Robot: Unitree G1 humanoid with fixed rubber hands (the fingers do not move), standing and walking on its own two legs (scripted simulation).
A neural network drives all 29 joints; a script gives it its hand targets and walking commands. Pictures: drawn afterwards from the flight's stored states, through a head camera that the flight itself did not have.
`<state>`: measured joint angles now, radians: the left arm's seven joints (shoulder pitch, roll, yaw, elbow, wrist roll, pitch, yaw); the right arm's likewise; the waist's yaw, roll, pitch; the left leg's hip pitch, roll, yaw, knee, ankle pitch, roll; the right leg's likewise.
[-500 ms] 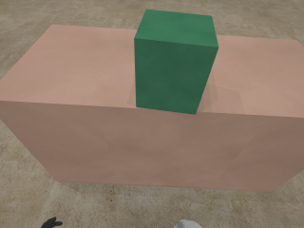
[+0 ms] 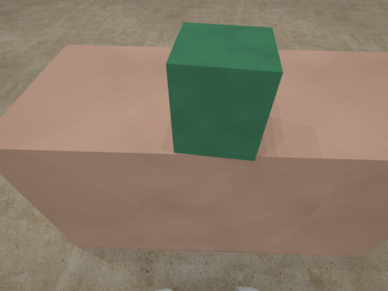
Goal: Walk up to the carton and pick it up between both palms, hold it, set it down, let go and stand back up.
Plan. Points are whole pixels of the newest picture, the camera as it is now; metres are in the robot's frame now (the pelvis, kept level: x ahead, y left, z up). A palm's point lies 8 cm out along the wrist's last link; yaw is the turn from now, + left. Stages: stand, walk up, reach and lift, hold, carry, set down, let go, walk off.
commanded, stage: walk up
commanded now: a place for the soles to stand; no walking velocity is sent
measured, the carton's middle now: (220, 93) +0.54 -0.04 +0.14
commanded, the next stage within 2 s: none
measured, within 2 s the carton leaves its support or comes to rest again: neither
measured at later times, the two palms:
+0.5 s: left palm out of the picture +0.09 +0.30 -0.09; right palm out of the picture +0.15 -0.35 -0.08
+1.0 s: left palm out of the picture +0.14 +0.31 -0.10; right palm (365, 289) +0.16 -0.33 -0.08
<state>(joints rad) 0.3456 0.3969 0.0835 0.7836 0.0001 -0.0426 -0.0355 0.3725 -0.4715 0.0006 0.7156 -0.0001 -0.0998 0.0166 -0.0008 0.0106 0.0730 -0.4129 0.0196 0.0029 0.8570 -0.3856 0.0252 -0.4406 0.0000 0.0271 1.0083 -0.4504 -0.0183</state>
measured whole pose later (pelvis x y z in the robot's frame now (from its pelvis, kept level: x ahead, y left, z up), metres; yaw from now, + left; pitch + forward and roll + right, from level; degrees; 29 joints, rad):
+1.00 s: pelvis +0.08 -0.01 -0.01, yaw +0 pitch -3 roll -1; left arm 0.35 0.41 0.07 0.79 0.00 -0.08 -0.01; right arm 0.31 -0.47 0.00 0.72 0.00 -0.03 0.02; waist 0.00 0.00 0.07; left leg -0.49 0.04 0.00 0.99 -0.54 0.02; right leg -0.41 -0.02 0.03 0.88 -0.42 0.00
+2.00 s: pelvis +0.12 +0.00 -0.01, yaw -1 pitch -2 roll -2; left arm 0.28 0.41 0.06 0.80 0.00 -0.05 0.00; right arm 0.29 -0.47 0.00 0.72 0.00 -0.07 0.02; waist 0.00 0.01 0.07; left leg -0.46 0.05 0.01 0.92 -0.43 0.00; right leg -0.47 -0.03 0.04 0.97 -0.52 0.01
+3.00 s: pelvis +0.13 -0.02 -0.01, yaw -2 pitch -1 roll -1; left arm 0.22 0.41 0.05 0.80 0.00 -0.05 0.00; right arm 0.27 -0.47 0.00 0.74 0.00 -0.06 0.02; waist 0.00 0.00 0.07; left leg -0.46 0.06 0.01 0.94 -0.45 0.00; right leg -0.45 -0.03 0.03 0.91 -0.42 0.02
